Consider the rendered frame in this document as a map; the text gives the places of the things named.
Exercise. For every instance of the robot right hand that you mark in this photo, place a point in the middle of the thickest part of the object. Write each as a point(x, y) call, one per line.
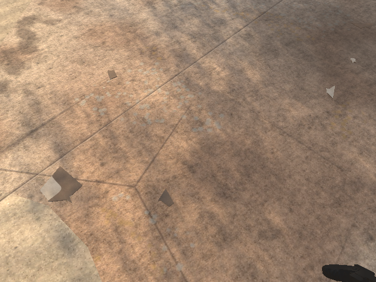
point(347, 273)

